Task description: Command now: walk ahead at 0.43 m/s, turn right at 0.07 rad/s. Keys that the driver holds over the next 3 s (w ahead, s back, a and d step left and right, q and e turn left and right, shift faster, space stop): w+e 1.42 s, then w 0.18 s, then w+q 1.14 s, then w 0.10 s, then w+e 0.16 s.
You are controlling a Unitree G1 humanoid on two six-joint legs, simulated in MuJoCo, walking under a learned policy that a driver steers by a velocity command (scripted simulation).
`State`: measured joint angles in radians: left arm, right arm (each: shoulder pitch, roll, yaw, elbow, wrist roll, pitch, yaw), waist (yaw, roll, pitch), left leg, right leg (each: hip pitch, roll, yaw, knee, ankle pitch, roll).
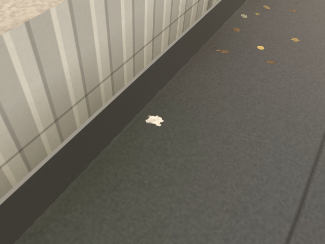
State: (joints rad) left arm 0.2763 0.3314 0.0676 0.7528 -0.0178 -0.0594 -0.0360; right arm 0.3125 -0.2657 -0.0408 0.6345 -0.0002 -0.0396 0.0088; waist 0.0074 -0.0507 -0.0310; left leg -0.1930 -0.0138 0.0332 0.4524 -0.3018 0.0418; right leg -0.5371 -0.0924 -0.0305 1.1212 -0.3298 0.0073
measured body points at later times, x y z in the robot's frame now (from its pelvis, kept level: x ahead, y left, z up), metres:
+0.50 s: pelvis +0.27 -0.06 -0.01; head +0.31 -0.07 +0.44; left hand +0.48 +0.17 -0.11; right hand +0.32 -0.36 -0.11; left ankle +0.23 +0.11 -0.64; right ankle +0.31 -0.13 -0.74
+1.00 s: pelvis +0.56 -0.08 +0.00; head +0.58 -0.08 +0.45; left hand +0.82 +0.09 -0.11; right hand +0.51 -0.38 -0.09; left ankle +0.63 +0.00 -0.74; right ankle +0.46 -0.18 -0.65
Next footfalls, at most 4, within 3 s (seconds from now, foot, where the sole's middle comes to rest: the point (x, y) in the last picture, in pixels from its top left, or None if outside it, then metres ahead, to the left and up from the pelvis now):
0.34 right None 0.35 -0.14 -0.78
0.82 left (164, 210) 0.67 -0.02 -0.78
1.34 right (248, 197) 0.74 -0.40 -0.78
1.86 left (259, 136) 1.11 -0.52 -0.78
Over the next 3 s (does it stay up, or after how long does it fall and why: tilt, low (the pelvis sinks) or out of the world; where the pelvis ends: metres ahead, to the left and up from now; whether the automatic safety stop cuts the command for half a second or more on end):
stays up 1.43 -0.77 -0.01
